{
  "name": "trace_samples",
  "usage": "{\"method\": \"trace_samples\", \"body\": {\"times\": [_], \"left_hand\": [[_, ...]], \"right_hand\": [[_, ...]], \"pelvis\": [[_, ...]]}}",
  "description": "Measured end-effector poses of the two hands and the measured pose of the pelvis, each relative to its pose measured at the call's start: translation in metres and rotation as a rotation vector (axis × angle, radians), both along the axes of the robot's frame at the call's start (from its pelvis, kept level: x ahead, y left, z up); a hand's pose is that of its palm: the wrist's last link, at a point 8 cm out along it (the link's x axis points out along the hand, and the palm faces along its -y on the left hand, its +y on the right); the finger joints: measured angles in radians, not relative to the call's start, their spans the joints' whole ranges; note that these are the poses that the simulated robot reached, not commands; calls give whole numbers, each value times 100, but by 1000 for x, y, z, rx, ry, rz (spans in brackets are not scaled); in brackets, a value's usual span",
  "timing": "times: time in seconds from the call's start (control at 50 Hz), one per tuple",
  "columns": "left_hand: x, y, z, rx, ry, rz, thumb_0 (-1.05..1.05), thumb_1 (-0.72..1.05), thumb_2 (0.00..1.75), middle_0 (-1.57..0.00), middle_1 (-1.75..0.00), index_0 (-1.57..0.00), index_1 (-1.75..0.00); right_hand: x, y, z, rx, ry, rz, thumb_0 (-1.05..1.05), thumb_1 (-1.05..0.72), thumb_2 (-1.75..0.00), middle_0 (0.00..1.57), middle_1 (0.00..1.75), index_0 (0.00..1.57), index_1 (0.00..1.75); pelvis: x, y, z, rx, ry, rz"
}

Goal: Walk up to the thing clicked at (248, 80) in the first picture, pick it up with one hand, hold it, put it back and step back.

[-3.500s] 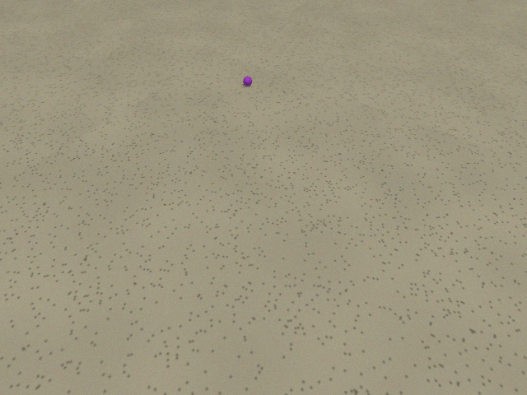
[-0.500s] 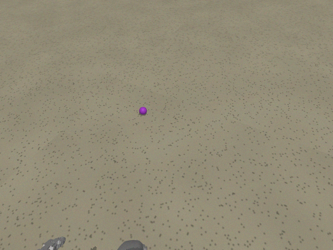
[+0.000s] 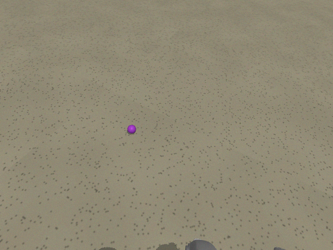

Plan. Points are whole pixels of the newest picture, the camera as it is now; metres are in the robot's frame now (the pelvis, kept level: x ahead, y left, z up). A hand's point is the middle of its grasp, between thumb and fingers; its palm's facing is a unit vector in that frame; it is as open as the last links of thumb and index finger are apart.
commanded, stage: walk up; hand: left
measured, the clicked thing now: (131, 129) +1.01 +0.23 -0.74
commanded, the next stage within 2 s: none
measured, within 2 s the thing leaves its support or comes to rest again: neither
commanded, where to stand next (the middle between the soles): +0.63 -0.02 m, yaw +1 degrees
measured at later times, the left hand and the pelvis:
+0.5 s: hand (79, 211) +0.24 +0.24 -0.13, palm faces +0.02 -0.92 -0.39, open 7.4 cm; pelvis +0.20 -0.04 +0.00, yaw +2 degrees
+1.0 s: hand (93, 151) +0.44 +0.25 -0.14, palm faces -0.05 -0.91 -0.42, open 7.4 cm; pelvis +0.38 -0.04 -0.02, yaw +1 degrees
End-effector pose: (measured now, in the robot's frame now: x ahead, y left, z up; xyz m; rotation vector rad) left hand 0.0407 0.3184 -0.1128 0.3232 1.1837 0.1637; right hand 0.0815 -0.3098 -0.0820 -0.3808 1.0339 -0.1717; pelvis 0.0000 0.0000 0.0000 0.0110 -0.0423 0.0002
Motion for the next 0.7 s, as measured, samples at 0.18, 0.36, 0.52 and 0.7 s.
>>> {"method": "trace_samples", "body": {"times": [0.18, 0.36, 0.52, 0.7], "left_hand": [[120, -23, 17, 65, -72, -53, 0, 90, 90, -20, -30, -21, -30], [172, -50, 33, 88, -119, 9, 0, 90, 90, -21, -30, -21, -30], [190, -37, 17, 58, -42, 52, 0, 90, 90, -21, -30, -21, -30], [251, -13, -15, 24, 27, 48, 1, 90, 90, -20, -30, -21, -30]], "right_hand": [[35, -47, -33, 28, 101, -68, 0, -90, -90, 21, 30, 21, 31], [132, -60, -41, 52, 128, -16, 1, -90, -90, 21, 30, 20, 30], [225, -42, -23, 41, 72, 51, 0, -90, -90, 21, 30, 20, 30], [292, -19, -9, -11, -22, 21, 0, -90, -90, 21, 30, 21, 30]], "pelvis": [[86, -32, -12, 24, 7, -1], [153, -50, -4, -6, 1, 20], [209, -41, -4, -29, 1, 33], [275, -15, -14, -13, -12, 30]]}}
